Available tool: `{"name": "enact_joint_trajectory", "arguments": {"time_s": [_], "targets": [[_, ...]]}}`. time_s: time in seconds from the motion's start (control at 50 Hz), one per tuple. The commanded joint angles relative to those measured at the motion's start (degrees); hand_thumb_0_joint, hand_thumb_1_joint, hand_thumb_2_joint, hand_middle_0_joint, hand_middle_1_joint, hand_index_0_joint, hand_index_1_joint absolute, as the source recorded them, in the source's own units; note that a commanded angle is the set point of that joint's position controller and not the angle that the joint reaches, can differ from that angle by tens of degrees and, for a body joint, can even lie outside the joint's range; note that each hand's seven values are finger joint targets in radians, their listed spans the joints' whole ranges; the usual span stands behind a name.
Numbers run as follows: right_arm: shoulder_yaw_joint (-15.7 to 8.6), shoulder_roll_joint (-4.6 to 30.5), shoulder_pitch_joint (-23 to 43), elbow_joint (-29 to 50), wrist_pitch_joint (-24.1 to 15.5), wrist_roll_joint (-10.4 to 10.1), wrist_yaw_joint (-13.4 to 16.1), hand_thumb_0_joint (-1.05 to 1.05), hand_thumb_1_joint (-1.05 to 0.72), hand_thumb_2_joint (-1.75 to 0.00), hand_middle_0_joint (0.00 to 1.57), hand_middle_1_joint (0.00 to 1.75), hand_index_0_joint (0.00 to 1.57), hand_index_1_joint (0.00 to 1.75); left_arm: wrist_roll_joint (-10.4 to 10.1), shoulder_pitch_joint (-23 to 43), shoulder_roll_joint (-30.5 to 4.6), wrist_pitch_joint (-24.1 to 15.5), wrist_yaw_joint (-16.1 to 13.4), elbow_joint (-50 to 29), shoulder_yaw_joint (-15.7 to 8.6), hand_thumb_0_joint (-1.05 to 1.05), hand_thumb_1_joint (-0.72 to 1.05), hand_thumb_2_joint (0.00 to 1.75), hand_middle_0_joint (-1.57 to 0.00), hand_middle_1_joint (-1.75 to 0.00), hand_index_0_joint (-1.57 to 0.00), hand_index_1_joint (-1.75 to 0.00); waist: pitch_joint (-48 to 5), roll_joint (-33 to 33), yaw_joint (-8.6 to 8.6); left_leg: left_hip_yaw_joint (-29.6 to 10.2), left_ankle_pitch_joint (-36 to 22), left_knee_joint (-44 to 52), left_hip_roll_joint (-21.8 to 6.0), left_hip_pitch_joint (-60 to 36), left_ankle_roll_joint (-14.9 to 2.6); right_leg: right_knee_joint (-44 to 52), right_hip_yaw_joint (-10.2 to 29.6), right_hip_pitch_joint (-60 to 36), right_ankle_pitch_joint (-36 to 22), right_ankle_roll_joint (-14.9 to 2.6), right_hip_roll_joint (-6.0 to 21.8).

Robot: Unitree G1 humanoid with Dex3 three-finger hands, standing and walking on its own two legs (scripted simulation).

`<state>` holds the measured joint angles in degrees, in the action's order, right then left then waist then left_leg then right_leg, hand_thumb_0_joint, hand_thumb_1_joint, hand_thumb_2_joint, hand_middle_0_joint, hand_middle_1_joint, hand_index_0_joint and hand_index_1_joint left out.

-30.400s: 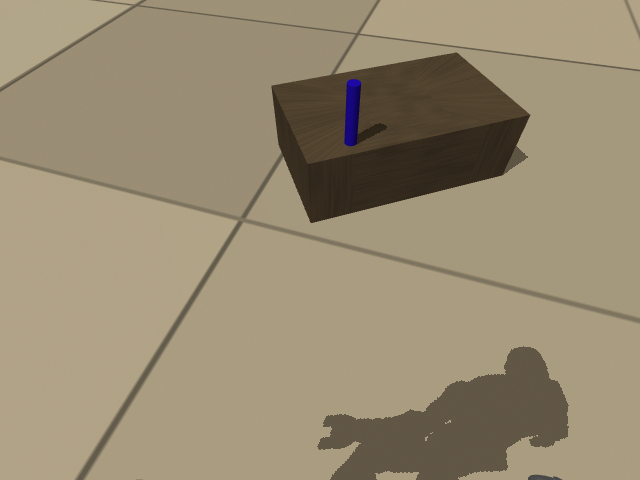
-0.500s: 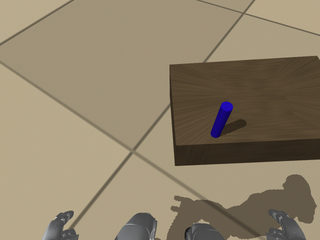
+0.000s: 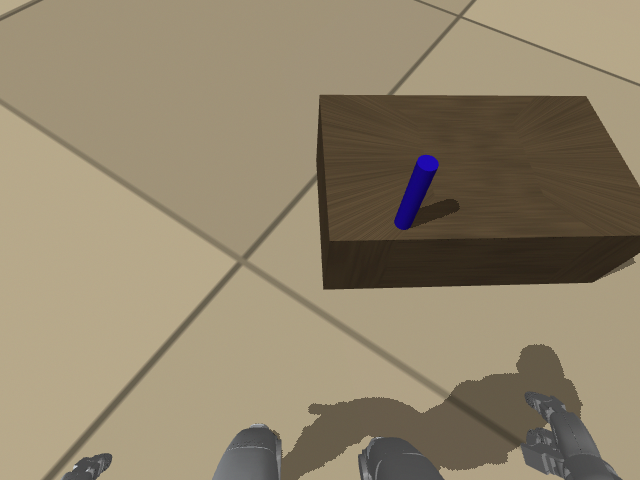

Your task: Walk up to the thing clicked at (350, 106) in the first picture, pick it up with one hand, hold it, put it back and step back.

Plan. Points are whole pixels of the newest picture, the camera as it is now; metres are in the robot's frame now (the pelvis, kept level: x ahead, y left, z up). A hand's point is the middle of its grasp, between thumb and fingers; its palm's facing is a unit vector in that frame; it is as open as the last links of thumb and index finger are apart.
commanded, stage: step back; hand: right
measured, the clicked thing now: (413, 196) +0.71 -0.22 -0.31
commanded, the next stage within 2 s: none
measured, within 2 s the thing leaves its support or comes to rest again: neither
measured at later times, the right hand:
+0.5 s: hand out of the picture -0.06 -0.27 -0.14, palm faces -0.14 +0.91 -0.40, open 7.4 cm
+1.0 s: hand out of the picture -0.20 -0.35 -0.15, palm faces -0.08 +0.93 -0.37, open 7.4 cm
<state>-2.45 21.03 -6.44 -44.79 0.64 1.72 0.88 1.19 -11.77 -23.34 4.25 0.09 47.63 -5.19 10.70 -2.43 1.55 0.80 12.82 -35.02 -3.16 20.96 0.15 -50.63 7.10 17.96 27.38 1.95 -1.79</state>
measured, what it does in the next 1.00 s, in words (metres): walks backwards: right foot, then left foot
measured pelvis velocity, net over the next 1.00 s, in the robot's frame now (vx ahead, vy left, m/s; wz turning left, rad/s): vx -0.32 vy -0.09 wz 0.05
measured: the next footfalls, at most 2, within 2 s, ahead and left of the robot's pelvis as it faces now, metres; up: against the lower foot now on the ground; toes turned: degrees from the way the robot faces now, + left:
right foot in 0.04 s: -0.01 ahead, -0.15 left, +0.00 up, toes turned +3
left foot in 0.40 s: -0.10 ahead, +0.08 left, +0.00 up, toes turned +3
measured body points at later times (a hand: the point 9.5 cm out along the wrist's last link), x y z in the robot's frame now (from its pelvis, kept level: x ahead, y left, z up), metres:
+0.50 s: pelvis -0.15 -0.02 +0.00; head -0.09 +0.00 +0.44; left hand -0.03 +0.30 -0.12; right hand -0.05 -0.32 -0.12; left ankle -0.14 +0.08 -0.73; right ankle -0.10 -0.16 -0.68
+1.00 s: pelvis -0.32 -0.09 +0.00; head -0.28 -0.11 +0.45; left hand -0.28 +0.24 -0.10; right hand -0.19 -0.40 -0.13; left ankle -0.32 +0.07 -0.64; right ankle -0.30 -0.20 -0.73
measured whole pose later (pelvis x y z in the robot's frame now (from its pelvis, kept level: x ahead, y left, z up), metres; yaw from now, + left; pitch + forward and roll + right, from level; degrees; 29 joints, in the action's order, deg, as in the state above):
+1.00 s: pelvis -0.32 -0.09 +0.00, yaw +3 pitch -1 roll +2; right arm -3.1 23.9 -10.5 -48.8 3.4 0.6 1.0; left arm 2.9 -13.7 -20.3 3.2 0.1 50.1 -3.7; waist 5.6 1.7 1.8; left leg -7.4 25.4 -65.6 6.0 29.4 1.1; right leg -36.0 1.1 17.3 17.9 -0.6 2.4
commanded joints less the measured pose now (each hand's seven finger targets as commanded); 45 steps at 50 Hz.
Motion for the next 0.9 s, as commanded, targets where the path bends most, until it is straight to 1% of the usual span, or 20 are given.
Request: {"name": "enact_joint_trajectory", "arguments": {"time_s": [0.0,0.02,0.04,0.06,0.08,0.1,0.16,0.3,0.36,0.4,0.42,0.44,0.5,0.62,0.68,0.76,0.8,0.82,0.84,0.88], "targets": [[-4.9,16.6,0.1,3.8,0.7,-0.4,0.8,0.00,-0.90,-0.90,0.20,0.30,0.20,0.30,0.1,-6.1,-7.3,-2.7,-0.4,-1.9,-2.7,0.00,0.90,0.90,-0.20,-0.30,-0.20,-0.30,-17.8,14.2,-0.50,-9.0,-18.2,1.1,-8.5,-12.0,-10.68,25.3,-7.0,-7.4,-12.1,-1.95,0.4],[-4.6,15.7,0.0,3.7,1.0,-1.0,0.7,0.00,-0.90,-0.90,0.20,0.30,0.20,0.30,0.6,-6.9,-8.3,-3.0,-0.4,-1.0,-2.9,0.00,0.90,0.90,-0.20,-0.30,-0.20,-0.30,-17.6,12.0,-0.32,-8.5,-14.4,-0.5,-6.4,-8.1,-8.25,28.3,-7.0,-10.7,-16.2,-3.05,0.2],[-3.9,13.5,-0.1,4.3,1.1,-1.5,0.6,0.00,-0.90,-0.90,0.20,0.30,0.20,0.30,1.3,-6.6,-11.5,-3.3,-0.3,-1.5,-3.7,0.00,0.90,0.90,-0.20,-0.30,-0.20,-0.30,-16.6,5.9,-0.45,-8.4,-6.2,-4.5,-2.7,0.7,-4.98,26.8,2.2,-13.1,-17.3,-4.97,5.2],[-3.0,10.4,0.0,5.4,1.1,-1.9,0.8,0.00,-0.90,-0.90,0.20,0.30,0.20,0.30,1.4,-5.2,-16.1,-3.3,-0.2,-2.6,-4.9,0.00,0.90,0.90,-0.20,-0.30,-0.20,-0.30,-13.2,-8.3,-0.28,-5.3,13.0,-13.4,6.9,11.9,-1.36,29.2,16.9,-12.2,-18.0,-9.53,15.4],[-4.0,12.0,2.6,5.5,1.2,-1.6,2.0,0.00,-0.90,-0.90,0.20,0.30,0.20,0.30,1.6,-0.7,-21.1,-3.0,-0.4,-5.1,-5.5,0.00,0.90,0.90,-0.20,-0.30,-0.20,-0.30,-10.4,-15.7,2.75,-7.1,24.2,-27.0,8.1,8.1,0.07,32.3,25.3,2.0,-20.0,-18.85,24.9],[-4.5,13.9,1.8,4.1,0.9,-1.8,1.8,0.00,-0.90,-0.90,0.20,0.30,0.20,0.30,1.3,2.3,-18.5,-3.3,-0.8,-6.1,-4.8,0.00,0.90,0.90,-0.20,-0.30,-0.20,-0.30,-6.8,-13.7,0.85,-9.8,22.4,-31.9,6.4,4.7,-0.07,33.2,25.0,8.5,-22.2,-19.01,25.0],[-3.2,11.6,-4.3,0.8,0.9,-2.4,1.3,0.00,-0.90,-0.90,0.20,0.30,0.20,0.30,1.0,8.2,-12.2,-3.4,-1.2,-7.0,-3.5,0.00,0.90,0.90,-0.20,-0.30,-0.20,-0.30,-7.2,-7.7,-3.43,-9.4,14.9,-35.2,10.7,6.9,-0.45,25.9,4.4,0.9,-34.0,-12.73,13.3],[-2.5,10.0,-5.2,1.3,-0.7,-0.8,1.2,0.00,-0.90,-0.90,0.20,0.30,0.20,0.30,1.0,2.4,-10.9,-2.4,-2.3,-7.8,-3.0,0.00,0.90,0.90,-0.20,-0.30,-0.20,-0.30,-13.5,-10.7,0.58,-3.5,15.1,-5.1,4.2,5.1,0.17,17.7,4.9,-17.0,-41.2,-12.85,15.0],[-3.6,10.8,-10.3,-1.1,-1.1,-0.2,1.1,0.00,-0.90,-0.90,0.20,0.30,0.20,0.30,-0.2,4.8,-10.2,-1.1,-1.7,-9.1,-1.9,0.00,0.90,0.90,-0.20,-0.30,-0.20,-0.30,-15.5,-5.9,-1.54,-2.3,-5.6,13.1,4.1,-7.7,-1.29,10.5,2.0,-9.5,-32.6,-8.86,11.7],[-5.3,19.3,-5.6,0.4,-1.2,1.1,0.9,0.00,-0.90,-0.90,0.20,0.30,0.20,0.30,-0.7,2.4,-5.8,-0.7,-1.5,-9.4,-1.0,0.00,0.90,0.90,-0.20,-0.30,-0.20,-0.30,-13.9,13.9,1.10,-28.6,-22.7,14.4,-14.6,-15.3,-9.16,-5.6,-4.6,12.3,5.3,-3.75,-2.3],[-5.9,23.7,-5.7,1.4,-1.1,0.7,0.7,0.00,-0.90,-0.90,0.20,0.30,0.20,0.30,-0.2,5.3,-9.3,-0.5,-2.5,-9.2,-2.3,0.00,0.90,0.90,-0.20,-0.30,-0.20,-0.30,-13.7,14.7,-2.96,-34.0,-22.4,15.0,-20.9,-5.1,-15.99,-14.2,2.2,7.4,12.3,-2.82,-2.8],[-6.0,22.1,-3.8,1.1,-1.4,0.6,1.2,0.00,-0.90,-0.90,0.20,0.30,0.20,0.30,0.0,6.6,-11.0,-0.4,-2.5,-8.3,-2.6,0.00,0.90,0.90,-0.20,-0.30,-0.20,-0.30,-11.0,12.6,-2.65,-35.3,-17.4,16.4,-21.7,-0.5,-17.98,-20.1,5.0,6.2,9.3,-3.05,-1.5],[-3.7,14.6,1.9,2.0,-1.4,0.6,1.5,0.00,-0.90,-0.90,0.20,0.30,0.20,0.30,-1.0,0.6,-9.4,-0.3,-1.7,-5.7,-2.5,0.00,0.90,0.90,-0.20,-0.30,-0.20,-0.30,-10.4,7.5,2.16,-14.0,-23.6,12.0,-10.8,-5.2,-12.34,-26.4,6.1,10.1,0.5,-3.08,-4.5],[-4.0,13.3,-4.0,1.5,-0.5,0.2,1.0,0.00,-0.90,-0.90,0.20,0.30,0.20,0.30,0.1,1.8,-8.6,-1.8,-1.2,-5.6,-1.9,0.00,0.90,0.90,-0.20,-0.30,-0.20,-0.30,-12.8,11.7,-3.10,-12.6,-19.2,9.9,-9.2,-17.4,-13.87,-9.7,-0.2,10.7,1.2,0.81,-2.3],[-4.4,15.5,-3.0,2.5,0.5,0.5,0.7,0.00,-0.90,-0.90,0.20,0.30,0.20,0.30,0.0,0.2,-8.7,-2.0,-1.0,-4.3,-1.6,0.00,0.90,0.90,-0.20,-0.30,-0.20,-0.30,-15.8,14.8,-2.74,-12.5,-17.9,8.5,-11.1,-16.4,-14.29,4.0,-3.6,3.6,1.5,0.09,0.8],[-4.2,16.0,1.8,3.2,2.2,-0.5,0.3,0.00,-0.90,-0.90,0.20,0.30,0.20,0.30,0.4,-8.9,-9.2,-2.5,-0.7,1.4,-2.2,0.00,0.90,0.90,-0.20,-0.30,-0.20,-0.30,-18.4,13.5,1.01,-9.1,-7.7,2.7,-7.3,-5.2,-8.26,26.4,-7.9,-10.6,-11.4,-3.38,0.9],[-2.4,9.7,0.7,4.6,1.8,-1.0,0.5,0.00,-0.90,-0.90,0.20,0.30,0.20,0.30,1.8,-5.6,-16.9,-2.5,-0.5,-0.8,-4.3,0.00,0.90,0.90,-0.20,-0.30,-0.20,-0.30,-11.4,-9.8,0.68,-4.5,17.4,-12.9,8.2,15.4,-1.16,31.8,17.8,-8.0,-1.4,-9.78,16.4],[-3.8,11.8,3.0,5.0,2.0,-0.6,1.6,0.00,-0.90,-0.90,0.20,0.30,0.20,0.30,2.2,-0.1,-22.3,-2.2,-0.8,-3.5,-5.2,0.00,0.90,0.90,-0.20,-0.30,-0.20,-0.30,-7.7,-15.2,3.72,-8.3,22.9,-25.6,7.4,10.3,1.06,37.4,27.5,8.8,-0.5,-19.38,28.0],[-4.8,14.3,2.4,3.7,2.0,-0.9,1.5,0.00,-0.90,-0.90,0.20,0.30,0.20,0.30,1.5,4.2,-20.5,-2.6,-1.2,-4.4,-4.8,0.00,0.90,0.90,-0.20,-0.30,-0.20,-0.30,-3.3,-12.6,1.17,-11.8,20.3,-31.3,4.7,5.8,0.82,39.7,27.0,18.3,2.6,-19.45,28.7],[-4.0,13.7,-1.0,0.4,2.1,-1.1,0.9,0.00,-0.90,-0.90,0.20,0.30,0.20,0.30,1.4,9.1,-14.2,-3.3,-1.4,-5.3,-2.5,0.00,0.90,0.90,-0.20,-0.30,-0.20,-0.30,-2.5,-4.1,-2.71,-11.0,13.7,-34.6,9.3,4.8,0.42,31.6,7.1,13.0,-14.1,-13.78,16.8]]}}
